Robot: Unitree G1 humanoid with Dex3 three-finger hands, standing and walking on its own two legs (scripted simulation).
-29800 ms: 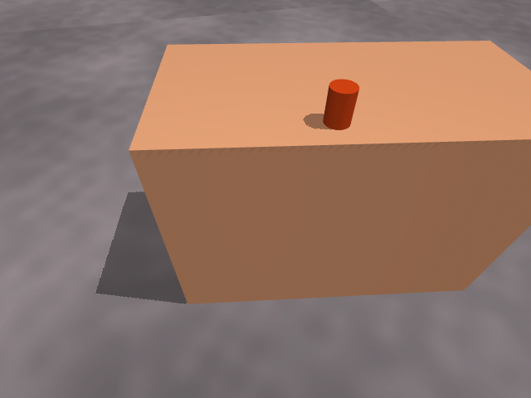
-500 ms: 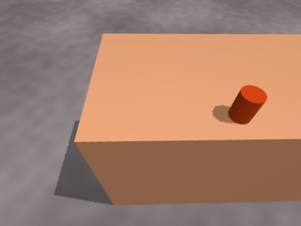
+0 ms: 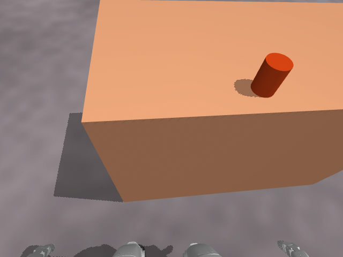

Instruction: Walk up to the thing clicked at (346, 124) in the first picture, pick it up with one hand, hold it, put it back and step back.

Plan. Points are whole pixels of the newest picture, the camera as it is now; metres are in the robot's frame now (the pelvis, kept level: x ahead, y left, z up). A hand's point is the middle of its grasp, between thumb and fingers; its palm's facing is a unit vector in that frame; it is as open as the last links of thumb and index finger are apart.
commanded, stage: step back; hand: right
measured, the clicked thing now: (270, 76) +0.54 -0.26 +0.09
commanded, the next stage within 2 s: none
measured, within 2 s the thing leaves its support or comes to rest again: neither
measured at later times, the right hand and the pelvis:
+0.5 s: hand out of the picture -0.03 -0.27 -0.15, palm faces -0.14 +0.90 -0.42, open 7.4 cm; pelvis -0.13 +0.00 -0.01, yaw +5 degrees
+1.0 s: hand out of the picture -0.16 -0.31 -0.15, palm faces -0.03 +0.93 -0.38, open 7.4 cm; pelvis -0.29 -0.05 +0.00, yaw +0 degrees
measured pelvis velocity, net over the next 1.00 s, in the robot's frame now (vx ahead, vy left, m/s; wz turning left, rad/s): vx -0.29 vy -0.05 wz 0.00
